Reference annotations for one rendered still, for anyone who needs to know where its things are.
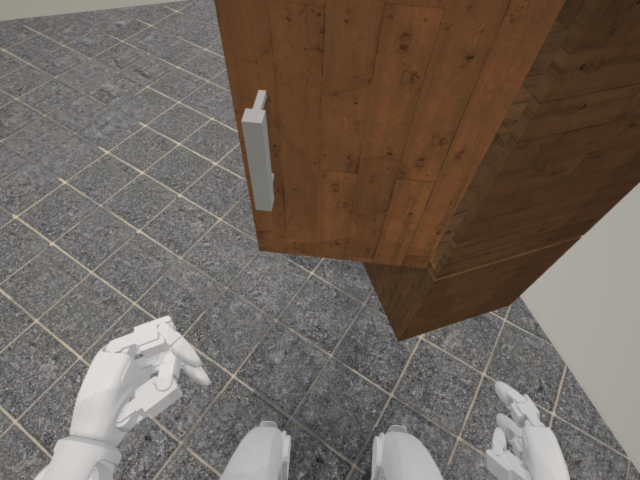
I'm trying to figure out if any handle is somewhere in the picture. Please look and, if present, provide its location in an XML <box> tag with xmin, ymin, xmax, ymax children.
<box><xmin>241</xmin><ymin>90</ymin><xmax>274</xmax><ymax>211</ymax></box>

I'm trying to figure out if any robot thigh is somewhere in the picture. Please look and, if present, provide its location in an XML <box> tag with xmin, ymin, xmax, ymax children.
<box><xmin>220</xmin><ymin>427</ymin><xmax>291</xmax><ymax>480</ymax></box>
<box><xmin>371</xmin><ymin>431</ymin><xmax>444</xmax><ymax>480</ymax></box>

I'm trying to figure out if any cupboard door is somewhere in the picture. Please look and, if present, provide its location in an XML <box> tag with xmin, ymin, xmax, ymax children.
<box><xmin>214</xmin><ymin>0</ymin><xmax>566</xmax><ymax>269</ymax></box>

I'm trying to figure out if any robot right hand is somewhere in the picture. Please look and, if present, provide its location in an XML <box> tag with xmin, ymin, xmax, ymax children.
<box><xmin>486</xmin><ymin>381</ymin><xmax>570</xmax><ymax>480</ymax></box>

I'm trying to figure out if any robot left forearm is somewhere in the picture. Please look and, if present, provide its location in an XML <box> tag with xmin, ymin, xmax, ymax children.
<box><xmin>34</xmin><ymin>436</ymin><xmax>122</xmax><ymax>480</ymax></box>

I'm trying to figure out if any robot left thigh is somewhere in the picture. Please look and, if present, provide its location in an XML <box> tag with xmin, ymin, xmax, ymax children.
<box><xmin>220</xmin><ymin>427</ymin><xmax>291</xmax><ymax>480</ymax></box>

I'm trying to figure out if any robot left hand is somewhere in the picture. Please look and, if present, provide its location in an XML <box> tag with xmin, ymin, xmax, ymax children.
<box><xmin>69</xmin><ymin>315</ymin><xmax>211</xmax><ymax>447</ymax></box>

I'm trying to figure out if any robot right thigh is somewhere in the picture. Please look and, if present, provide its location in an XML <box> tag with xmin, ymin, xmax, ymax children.
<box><xmin>371</xmin><ymin>431</ymin><xmax>444</xmax><ymax>480</ymax></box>

